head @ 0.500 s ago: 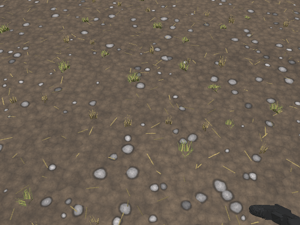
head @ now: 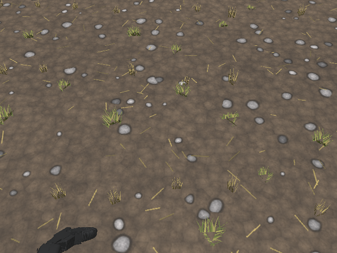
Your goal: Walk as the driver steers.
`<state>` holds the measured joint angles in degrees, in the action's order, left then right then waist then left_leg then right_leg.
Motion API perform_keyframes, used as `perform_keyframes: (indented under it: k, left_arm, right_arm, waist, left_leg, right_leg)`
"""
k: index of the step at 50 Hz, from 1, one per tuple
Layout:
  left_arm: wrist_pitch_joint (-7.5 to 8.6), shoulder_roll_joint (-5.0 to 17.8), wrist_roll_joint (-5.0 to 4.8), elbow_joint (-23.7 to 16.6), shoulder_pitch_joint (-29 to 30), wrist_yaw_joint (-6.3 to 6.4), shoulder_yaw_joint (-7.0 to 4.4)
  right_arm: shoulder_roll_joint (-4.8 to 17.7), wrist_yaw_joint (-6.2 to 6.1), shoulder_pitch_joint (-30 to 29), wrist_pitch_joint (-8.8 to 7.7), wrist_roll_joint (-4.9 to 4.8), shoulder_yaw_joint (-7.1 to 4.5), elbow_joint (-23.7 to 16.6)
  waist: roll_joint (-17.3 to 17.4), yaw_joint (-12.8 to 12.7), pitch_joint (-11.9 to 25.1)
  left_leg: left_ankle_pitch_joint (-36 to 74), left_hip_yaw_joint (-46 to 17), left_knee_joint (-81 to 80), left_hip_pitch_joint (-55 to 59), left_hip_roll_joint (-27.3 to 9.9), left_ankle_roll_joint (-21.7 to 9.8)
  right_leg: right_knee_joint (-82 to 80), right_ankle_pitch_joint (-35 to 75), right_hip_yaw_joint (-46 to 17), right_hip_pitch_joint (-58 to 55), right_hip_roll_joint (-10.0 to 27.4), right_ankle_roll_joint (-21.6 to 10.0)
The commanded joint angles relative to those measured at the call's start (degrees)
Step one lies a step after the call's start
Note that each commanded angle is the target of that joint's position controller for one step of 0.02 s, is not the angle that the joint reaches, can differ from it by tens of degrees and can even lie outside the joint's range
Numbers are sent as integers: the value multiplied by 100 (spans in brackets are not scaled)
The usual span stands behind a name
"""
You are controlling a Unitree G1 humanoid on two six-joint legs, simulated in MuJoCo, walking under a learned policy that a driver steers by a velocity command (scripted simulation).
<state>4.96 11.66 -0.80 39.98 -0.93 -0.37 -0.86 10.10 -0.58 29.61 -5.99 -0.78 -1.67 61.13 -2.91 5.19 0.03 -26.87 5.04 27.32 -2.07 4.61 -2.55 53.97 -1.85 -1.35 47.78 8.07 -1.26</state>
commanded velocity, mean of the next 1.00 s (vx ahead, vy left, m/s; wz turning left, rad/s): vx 1.00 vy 0.00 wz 0.00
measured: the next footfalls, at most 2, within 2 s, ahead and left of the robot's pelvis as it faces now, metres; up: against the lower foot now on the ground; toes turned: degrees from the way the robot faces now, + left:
right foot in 0.14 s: +0.38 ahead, -0.12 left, +0.00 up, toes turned -1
left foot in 0.64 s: +0.88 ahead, +0.09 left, +0.00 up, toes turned +0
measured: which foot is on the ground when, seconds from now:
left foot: down 0.00-0.14, up 0.16-0.62, down 0.64-1.00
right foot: up 0.00-0.12, down 0.14-0.66, up 0.68-1.00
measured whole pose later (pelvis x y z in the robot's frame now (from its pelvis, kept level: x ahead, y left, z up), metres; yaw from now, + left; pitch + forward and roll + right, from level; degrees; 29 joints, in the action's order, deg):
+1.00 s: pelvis +0.97 +0.00 +0.02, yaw -1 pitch +0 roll +3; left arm 6.7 14.2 -0.5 42.2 -0.1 -1.1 -1.0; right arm 12.5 1.0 28.6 -6.9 -0.8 -1.3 55.8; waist -1.4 6.0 0.2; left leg -17.6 1.0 11.9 5.3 6.0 -3.5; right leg 41.4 9.2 -1.7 45.7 8.6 -2.1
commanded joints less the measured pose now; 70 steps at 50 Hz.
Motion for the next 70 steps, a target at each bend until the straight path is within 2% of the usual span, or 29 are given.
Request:
perform_keyframes:
  k: [1,4,7,8,9,10,12,16,20,28,30,32,33,34,35,36,38,42,46,52,55,57,58,59,60,62,64,66,70]
  left_arm:
    - [131,287,-61,-527,827,-176,-54]
    - [203,580,-103,-566,588,-297,-237]
    - [-35,1277,-179,364,-2750,-158,-607]
    - [43,1771,32,549,-3038,-198,-649]
    - [119,1139,39,653,-3117,-220,-546]
    - [175,801,84,654,-2571,-202,-450]
    - [310,410,157,637,-1734,-317,-331]
    - [344,328,39,817,-1566,-282,-245]
    - [336,658,52,994,-2171,-73,-285]
    - [225,862,-29,1414,-3107,62,-247]
    - [92,1120,136,1461,-3097,105,-311]
    - [-77,1273,310,1374,-2514,132,-335]
    - [-33,708,338,1147,-2703,106,-216]
    - [192,-81,-10,1257,-3565,-32,48]
    - [340,677,-251,1155,-2910,-28,-132]
    - [398,874,-366,848,-1993,-5,-165]
    - [413,637,-141,624,-1352,36,-165]
    - [107,278,-65,522,-1488,15,-92]
    - [158,482,106,65,-167,14,-58]
    - [289,525,-85,-463,1157,-259,-32]
    - [268,972,-131,-517,546,-285,-226]
    - [130,1441,-189,53,-1878,-146,-446]
    - [145,2058,93,258,-2741,-120,-574]
    - [191,1732,26,461,-3126,-194,-543]
    - [170,1269,-1,576,-2841,-149,-433]
    - [190,955,125,519,-2000,-191,-320]
    - [190,612,219,469,-1542,-230,-223]
    - [156,594,47,497,-1488,-187,-221]
    - [210,1023,-16,465,-1777,47,-365]
  right_arm:
    - [1121,-86,-315,-133,-122,-187,-433]
    - [1312,-73,18,10,50,-259,-348]
    - [1348,-3,-910,157,241,-248,-570]
    - [5,137,140,26,94,56,-710]
    - [462,168,-54,-208,-235,-5,-718]
    - [921,152,-909,-284,-411,-134,-1019]
    - [725,94,-1787,-306,-212,-100,-1288]
    - [518,123,-1530,-25,-115,-78,-1325]
    - [632,105,-2869,-16,75,-34,-1740]
    - [785,421,-4245,-167,-107,-58,-2450]
    - [1089,407,-3716,-140,-158,-192,-2480]
    - [1558,245,-1341,9,-229,-419,-1914]
    - [1949,166,-184,68,-22,-480,-1605]
    - [1883,295,-36,-51,-7,-480,-1497]
    - [1253,266,-220,-34,45,-364,-1393]
    - [993,250,-535,-57,80,-294,-1349]
    - [758,340,-1252,-183,222,-200,-1322]
    - [594,340,-1518,-177,52,-83,-1162]
    - [946,171,-996,-197,57,-127,-1076]
    - [1161,71,60,-98,-56,-105,-768]
    - [1469,31,58,89,134,-178,-729]
    - [1553,7,-509,238,295,-182,-863]
    - [560,92,345,122,288,42,-1058]
    - [382,177,587,-108,-5,173,-895]
    - [1109,162,-415,-234,-218,-35,-1186]
    - [1028,133,-1661,-385,-120,5,-1648]
    - [816,163,-1392,-290,38,-10,-1665]
    - [729,155,-1377,-190,89,-3,-1720]
    - [794,153,-2765,-234,182,61,-2200]
  waist:
    - [100,-219,-895]
    - [585,-522,-475]
    - [1006,-2365,1098]
    - [-1335,-1339,1946]
    - [-1471,-1506,2150]
    - [-1116,-1367,936]
    - [283,-877,-40]
    - [177,-254,-124]
    - [311,-632,-754]
    - [-80,-854,-902]
    - [-564,-420,-292]
    - [-870,923,944]
    - [353,807,1991]
    - [2434,253,3127]
    - [1902,449,2421]
    - [1242,406,1398]
    - [-27,-198,480]
    - [445,-822,-287]
    - [251,-439,-780]
    - [369,-31,-954]
    - [939,-617,-190]
    - [1246,-1965,1091]
    - [-435,-1414,2412]
    - [-1421,-1443,3381]
    - [-1194,-1511,2154]
    - [191,-1109,560]
    - [229,-441,207]
    - [180,-196,-153]
    - [155,-481,-722]
  left_leg:
    - [3127,-797,-2075,-1095,-1419,-957]
    - [6264,-545,-1228,638,-1638,-732]
    - [6864,-340,2705,-802,-1432,-429]
    - [974,-817,5453,-3051,-168,-160]
    - [107,-1591,5828,-3783,-103,-440]
    - [370,-1436,5706,-4287,-444,-573]
    - [949,-1321,4892,-3854,-810,-657]
    - [1253,-1190,3981,-3469,-1343,-426]
    - [2859,-809,2418,-4262,-1364,-55]
    - [3876,-174,-77,-3304,-535,-209]
    - [2998,53,147,-2734,-144,-383]
    - [2643,-184,416,-115,-331,-724]
    - [1149,-2018,837,2322,-1547,-1060]
    - [-1309,-5456,-499,3749,-2681,-2074]
    - [-1635,-5470,-1121,3349,-2279,-1637]
    - [-664,-4297,-1129,2380,-2122,-1409]
    - [881,-3123,-1383,351,-1694,-1229]
    - [965,-2247,-1954,-1279,-1501,-1278]
    - [2223,-1340,-2239,-1583,-1167,-1088]
    - [3301,-844,-2359,-48,-1408,-809]
    - [6910,-779,-996,1286,-1724,-618]
    - [7666,-559,1867,238,-1605,-383]
    - [4113,-693,4542,-2376,-710,-141]
    - [197,-1492,5680,-3517,-56,-152]
    - [346,-1396,5794,-4272,-482,-368]
    - [810,-1158,5152,-4233,-830,-415]
    - [1008,-1216,4530,-3561,-1089,-291]
    - [872,-1124,3870,-3525,-1235,-56]
    - [2960,-879,1644,-2944,-1030,409]
  right_leg:
    - [-1662,1051,329,-1478,-319,-132]
    - [-2158,545,677,-1822,-959,-441]
    - [-1619,-305,65,-5725,-631,-868]
    - [-2432,-2771,-3308,-7511,878,-1857]
    - [-3749,-4085,-4989,-7695,1032,-1826]
    - [-3901,-3543,-4189,-6888,946,-1580]
    - [-4069,-1837,-2773,-4934,493,-1326]
    - [-4496,-1290,-1734,-3838,262,-1222]
    - [-4875,-211,-974,-3627,77,-1098]
    - [-4785,2099,-78,-5177,248,-690]
    - [-3773,4785,-82,-5968,464,-609]
    - [-974,5922,111,-5190,417,-440]
    - [1301,2969,25,-3021,-207,-371]
    - [3126,-2249,-794,-1238,-1270,-185]
    - [3277,-2123,-978,-662,-845,-431]
    - [3261,-2010,-798,-449,-635,-504]
    - [2433,-1534,-684,-899,-226,-547]
    - [1640,-1428,-518,-928,285,-336]
    - [-279,569,-101,-650,219,-40]
    - [-2535,1586,325,-1265,-429,-144]
    - [-2431,384,597,-1852,-972,-423]
    - [-2046,2,296,-4672,-723,-788]
    - [-1898,-1568,-2424,-7590,880,-1640]
    - [-3303,-3720,-4958,-8469,1444,-2046]
    - [-3742,-3731,-4518,-7843,1044,-1627]
    - [-3952,-1875,-3014,-5568,545,-1474]
    - [-4210,-1447,-2403,-4207,132,-1528]
    - [-4505,-1524,-2144,-3512,59,-1604]
    - [-4743,-852,-1399,-2258,-344,-1430]
Keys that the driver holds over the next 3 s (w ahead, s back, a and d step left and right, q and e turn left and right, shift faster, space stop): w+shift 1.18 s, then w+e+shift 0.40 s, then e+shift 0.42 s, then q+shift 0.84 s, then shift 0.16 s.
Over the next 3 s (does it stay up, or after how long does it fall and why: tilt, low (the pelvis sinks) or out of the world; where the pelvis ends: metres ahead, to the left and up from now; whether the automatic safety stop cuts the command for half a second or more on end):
stays up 1.92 -0.12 0.02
